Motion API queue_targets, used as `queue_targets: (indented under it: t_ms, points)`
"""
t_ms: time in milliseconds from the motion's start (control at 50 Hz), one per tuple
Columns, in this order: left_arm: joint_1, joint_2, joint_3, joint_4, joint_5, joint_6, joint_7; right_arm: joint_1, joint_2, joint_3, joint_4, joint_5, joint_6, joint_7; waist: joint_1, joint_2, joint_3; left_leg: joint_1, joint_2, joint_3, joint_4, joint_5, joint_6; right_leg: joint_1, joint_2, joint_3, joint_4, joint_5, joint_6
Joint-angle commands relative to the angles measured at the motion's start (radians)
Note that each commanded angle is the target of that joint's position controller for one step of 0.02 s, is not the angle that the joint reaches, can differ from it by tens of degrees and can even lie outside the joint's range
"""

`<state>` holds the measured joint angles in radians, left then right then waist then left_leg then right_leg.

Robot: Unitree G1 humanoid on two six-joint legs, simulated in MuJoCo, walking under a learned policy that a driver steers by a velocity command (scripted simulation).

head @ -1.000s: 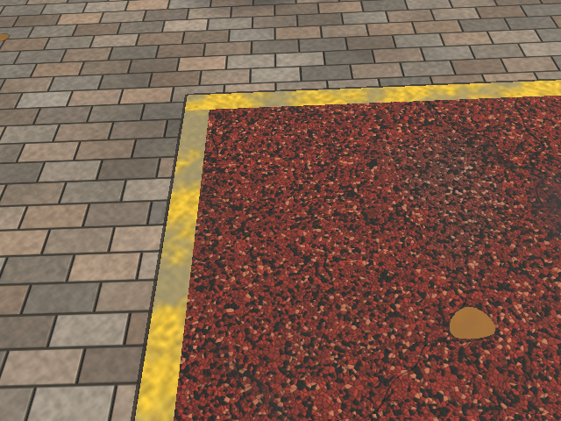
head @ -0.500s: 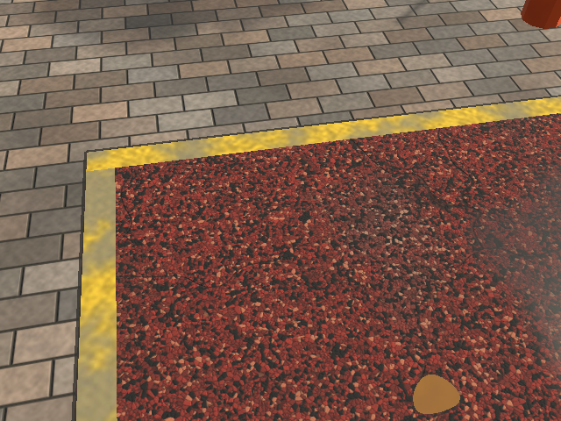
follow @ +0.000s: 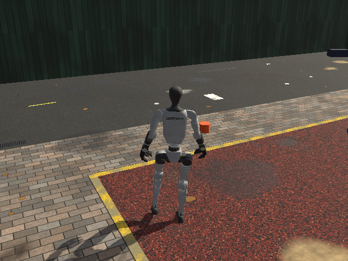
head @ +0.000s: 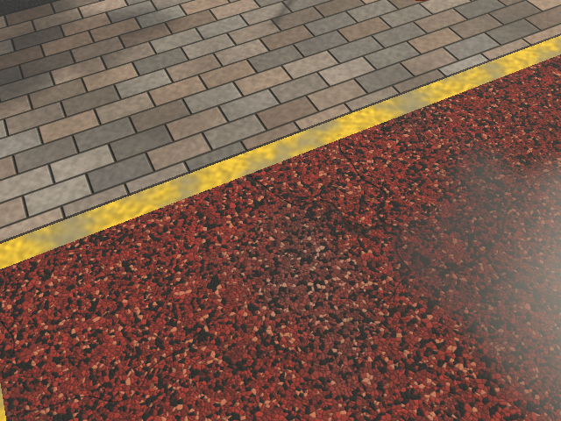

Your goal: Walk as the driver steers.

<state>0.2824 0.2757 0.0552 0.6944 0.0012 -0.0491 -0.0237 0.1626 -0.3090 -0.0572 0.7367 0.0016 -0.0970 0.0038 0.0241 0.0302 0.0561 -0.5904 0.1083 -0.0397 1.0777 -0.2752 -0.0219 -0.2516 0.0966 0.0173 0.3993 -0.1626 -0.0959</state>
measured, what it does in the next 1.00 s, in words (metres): walks ahead, turning left: left foot, then right foot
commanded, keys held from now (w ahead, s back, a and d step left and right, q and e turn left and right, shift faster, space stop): w+q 1.00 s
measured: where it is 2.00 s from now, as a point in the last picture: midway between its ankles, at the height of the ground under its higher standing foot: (150, 238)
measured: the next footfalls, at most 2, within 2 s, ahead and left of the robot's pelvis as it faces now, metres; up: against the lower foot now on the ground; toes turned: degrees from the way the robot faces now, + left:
left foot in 0.36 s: +0.37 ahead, +0.16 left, +0.00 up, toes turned +9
right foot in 0.82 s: +0.68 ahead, +0.03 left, +0.00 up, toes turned +28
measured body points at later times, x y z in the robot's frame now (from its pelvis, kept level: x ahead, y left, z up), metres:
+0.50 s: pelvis +0.30 +0.08 -0.01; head +0.33 +0.09 +0.44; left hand +0.35 +0.37 -0.12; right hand +0.48 -0.17 -0.11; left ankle +0.33 +0.16 -0.74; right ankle +0.24 -0.08 -0.65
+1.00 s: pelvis +0.58 +0.10 +0.00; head +0.60 +0.10 +0.45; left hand +0.54 +0.40 -0.10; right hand +0.82 -0.09 -0.11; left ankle +0.48 +0.21 -0.65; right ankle +0.65 +0.01 -0.74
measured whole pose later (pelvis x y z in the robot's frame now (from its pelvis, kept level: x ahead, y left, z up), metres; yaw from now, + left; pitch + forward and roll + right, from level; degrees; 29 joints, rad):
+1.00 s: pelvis +0.58 +0.10 +0.00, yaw +31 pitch +1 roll -1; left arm 0.24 0.26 0.05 0.73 0.01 -0.10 0.00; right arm 0.29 -0.32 -0.07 0.68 0.03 -0.01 0.00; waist 0.02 0.05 0.02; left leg -0.53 0.03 -0.07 1.17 -0.33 0.00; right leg -0.24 0.02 -0.05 0.42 -0.19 -0.02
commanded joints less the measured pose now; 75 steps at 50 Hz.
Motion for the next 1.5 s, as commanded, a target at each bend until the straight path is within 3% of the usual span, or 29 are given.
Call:
queue_targets:
  t_ms: [20, 120, 240, 300, 340, 360, 380, 400, 420, 460, 480, 540, 640, 740, 800, 820, 840, 860, 880, 960, 1240, 1280, 1320, 1340, 1360, 1380, 1400, 1440, 1500]
  points:
    - [-0.024, 0.146, 0.035, -0.051, 0.004, -0.034, 0.013, 0.038, -0.065, -0.015, -0.032, -0.002, 0.016, -0.003, -0.022, -0.074, -0.079, -0.064, 0.040, -0.007, -0.094, 0.148, -0.022, 0.084, -0.280, 0.192, -0.216, 0.308, -0.175]
    - [0.010, 0.154, 0.030, -0.001, 0.005, -0.041, 0.022, -0.082, -0.040, -0.001, -0.050, 0.016, 0.009, 0.017, 0.037, -0.081, -0.016, -0.051, 0.007, 0.016, -0.374, 0.438, 0.001, 0.116, -0.253, 0.055, -0.268, 0.206, -0.104]
    - [0.064, 0.165, 0.039, 0.068, -0.001, -0.023, 0.024, -0.181, -0.034, 0.005, -0.104, 0.022, 0.004, 0.054, 0.074, -0.061, 0.035, -0.146, -0.042, 0.018, -0.513, 0.344, 0.056, 0.346, -0.334, -0.004, -0.215, 0.316, -0.087]
    - [0.038, 0.193, 0.048, 0.066, -0.004, -0.003, 0.039, -0.127, -0.057, -0.006, -0.116, 0.014, 0.007, 0.067, 0.026, -0.102, -0.031, -0.039, -0.109, 0.093, -0.518, 0.189, 0.104, 0.409, -0.338, -0.048, -0.063, 0.744, -0.052]
    - [0.009, 0.204, 0.047, 0.054, -0.005, 0.014, 0.055, 0.082, -0.130, -0.046, -0.075, 0.012, 0.014, 0.056, -0.094, -0.106, -0.166, 0.261, -0.184, 0.135, -0.555, 0.185, 0.157, 0.348, -0.292, -0.104, 0.243, 0.975, -0.008]
    - [0.017, 0.181, 0.034, 0.034, 0.007, 0.008, 0.064, 0.241, -0.199, -0.070, -0.053, 0.012, 0.021, 0.042, -0.163, -0.029, -0.274, 0.575, -0.060, -0.062, -0.556, 0.238, 0.222, 0.119, -0.260, -0.120, 0.530, 0.712, 0.031]
    - [0.137, 0.048, -0.009, -0.002, 0.031, -0.020, 0.041, 0.271, -0.279, -0.085, -0.052, 0.019, 0.016, 0.038, -0.070, 0.224, -0.383, 0.951, 0.195, -0.616, -0.612, 0.099, 0.430, -0.345, -0.029, -0.067, 0.904, -0.229, 0.108]
    - [0.062, 0.120, -0.001, 0.006, 0.005, -0.057, 0.022, 0.301, -0.182, -0.062, -0.052, 0.026, 0.018, 0.035, -0.140, 0.140, -0.451, 1.028, 0.213, -0.769, -0.730, -0.021, 0.435, -0.481, -0.029, 0.105, 1.012, -0.392, 0.100]
    - [-0.036, 0.162, 0.008, -0.033, -0.033, -0.081, 0.008, 0.256, -0.152, -0.053, -0.058, 0.018, 0.020, 0.027, -0.151, 0.095, -0.301, 0.928, 0.185, -0.618, -0.757, -0.005, 0.381, -0.558, -0.089, 0.116, 0.990, -0.312, 0.083]
    - [-0.107, 0.151, 0.007, -0.051, -0.003, -0.096, 0.014, 0.138, -0.120, -0.042, -0.086, 0.014, 0.025, 0.022, -0.082, -0.055, -0.135, 0.641, 0.110, -0.437, -0.787, 0.181, 0.332, -0.495, -0.159, 0.086, 0.810, -0.204, 0.086]
    - [-0.093, 0.155, 0.014, -0.054, 0.009, -0.088, 0.017, 0.108, -0.104, -0.033, -0.101, 0.002, 0.026, 0.017, -0.047, -0.031, -0.115, 0.548, 0.083, -0.389, -0.812, 0.265, 0.330, -0.428, -0.177, 0.087, 0.765, -0.180, 0.097]
    - [-0.049, 0.121, 0.008, -0.051, 0.017, -0.057, 0.023, 0.080, -0.117, -0.038, -0.109, 0.007, 0.028, 0.006, -0.006, 0.009, -0.085, 0.395, 0.046, -0.305, -0.851, 0.379, 0.338, -0.361, -0.185, 0.053, 0.628, -0.157, 0.148]
    - [-0.226, 0.070, -0.014, -0.090, 0.012, -0.056, 0.022, 0.133, -0.155, -0.051, -0.083, 0.020, 0.043, -0.018, -0.074, 0.040, -0.061, 0.271, -0.046, -0.203, -0.836, 0.286, 0.256, -0.235, -0.118, 0.021, 0.251, 0.196, 0.185]
    - [-0.280, 0.123, 0.010, -0.109, -0.009, -0.072, 0.008, 0.189, -0.145, -0.051, -0.059, 0.027, 0.059, -0.023, -0.081, 0.071, -0.073, 0.397, 0.005, -0.346, -0.725, 0.156, 0.215, -0.181, -0.094, 0.077, 0.102, 0.177, 0.151]
    - [-0.125, 0.165, 0.040, -0.074, -0.003, -0.085, 0.014, 0.163, -0.103, -0.040, -0.073, 0.018, 0.062, -0.020, 0.011, 0.086, -0.129, 0.386, -0.035, -0.358, -0.554, 0.186, 0.162, 0.047, -0.120, 0.068, 0.041, 0.103, 0.078]
    - [0.009, 0.215, 0.055, -0.065, 0.013, -0.088, 0.023, 0.169, -0.041, -0.017, -0.089, 0.006, 0.058, -0.015, 0.068, -0.013, -0.253, 0.288, -0.095, -0.279, -0.296, 0.082, 0.125, 0.278, -0.277, 0.213, 0.048, 0.034, 0.014]
    - [0.098, 0.296, 0.077, -0.028, 0.024, -0.072, 0.020, 0.301, 0.013, 0.002, -0.121, 0.032, 0.049, -0.014, 0.017, -0.344, -0.373, -0.048, -0.226, -0.134, 0.023, -0.299, 0.062, 0.578, -0.495, 0.665, -0.040, -0.201, -0.149]
    - [0.090, 0.214, 0.062, -0.036, 0.000, -0.067, 0.014, 0.298, -0.086, -0.014, -0.098, 0.039, 0.048, -0.017, 0.036, -0.281, -0.319, -0.180, -0.145, -0.148, 0.171, -0.300, 0.046, 0.555, -0.519, 0.786, -0.093, -0.424, -0.148]
    - [0.053, 0.156, 0.046, -0.045, -0.002, -0.062, 0.017, 0.197, -0.142, -0.031, -0.105, 0.033, 0.054, -0.017, 0.063, -0.181, -0.196, -0.213, -0.113, -0.136, 0.217, -0.206, 0.039, 0.448, -0.475, 0.635, -0.105, -0.401, -0.106]
    - [-0.043, 0.095, 0.024, -0.027, 0.013, -0.057, 0.023, 0.115, -0.092, -0.035, -0.134, 0.027, 0.066, -0.005, 0.007, -0.154, -0.052, -0.107, -0.019, -0.082, 0.117, -0.040, 0.024, 0.169, -0.346, 0.265, -0.178, -0.032, -0.063]
    - [0.025, 0.209, 0.061, 0.089, -0.022, -0.030, 0.030, -0.161, -0.026, -0.011, -0.227, 0.024, 0.065, 0.053, 0.056, -0.094, 0.026, -0.062, -0.035, 0.063, -0.423, 0.225, 0.063, 0.295, -0.374, -0.134, -0.201, 0.330, -0.036]
    - [0.019, 0.239, 0.071, 0.091, -0.032, -0.018, 0.035, -0.126, -0.059, -0.028, -0.232, 0.017, 0.071, 0.056, 0.015, -0.120, -0.015, 0.037, -0.091, 0.116, -0.445, 0.123, 0.105, 0.333, -0.377, -0.175, -0.086, 0.644, -0.016]
    - [0.000, 0.246, 0.072, 0.086, -0.040, -0.005, 0.043, 0.104, -0.131, -0.073, -0.177, 0.018, 0.079, 0.046, -0.124, -0.108, -0.143, 0.363, -0.173, 0.153, -0.518, 0.142, 0.168, 0.263, -0.339, -0.228, 0.235, 0.828, 0.023]
    - [0.015, 0.206, 0.055, 0.072, -0.018, -0.009, 0.047, 0.280, -0.201, -0.106, -0.132, 0.023, 0.090, 0.026, -0.199, -0.026, -0.233, 0.677, -0.108, 0.008, -0.531, 0.156, 0.218, 0.025, -0.301, -0.227, 0.527, 0.560, 0.065]
    - [0.122, 0.052, 0.001, 0.018, 0.022, -0.031, 0.030, 0.233, -0.304, -0.110, -0.141, 0.028, 0.079, 0.017, -0.060, 0.258, -0.319, 0.978, 0.176, -0.572, -0.625, -0.016, 0.395, -0.420, -0.110, -0.155, 0.878, -0.394, 0.118]
    - [0.057, 0.134, 0.010, 0.037, -0.014, -0.063, 0.015, 0.271, -0.204, -0.079, -0.162, 0.021, 0.064, 0.021, -0.140, 0.137, -0.451, 1.001, 0.249, -0.766, -0.764, -0.141, 0.421, -0.495, -0.109, 0.059, 0.982, -0.424, 0.105]
    - [-0.035, 0.183, 0.025, 0.014, -0.056, -0.074, 0.008, 0.240, -0.156, -0.063, -0.140, 0.008, 0.050, 0.026, -0.150, 0.086, -0.296, 0.897, 0.225, -0.601, -0.777, -0.058, 0.366, -0.563, -0.152, 0.052, 0.979, -0.333, 0.089]
    - [-0.069, 0.163, 0.020, 0.024, -0.028, -0.075, 0.020, 0.115, -0.103, -0.042, -0.134, 0.004, 0.038, 0.025, -0.076, 0.008, -0.150, 0.620, 0.152, -0.360, -0.784, 0.174, 0.300, -0.479, -0.235, 0.040, 0.835, -0.190, 0.084]
    - [0.014, 0.134, 0.021, 0.064, -0.025, -0.033, 0.015, 0.065, -0.073, -0.031, -0.118, -0.011, 0.012, 0.023, -0.010, 0.034, -0.120, 0.450, 0.114, -0.209, -0.869, 0.327, 0.290, -0.346, -0.264, 0.049, 0.765, -0.104, 0.103]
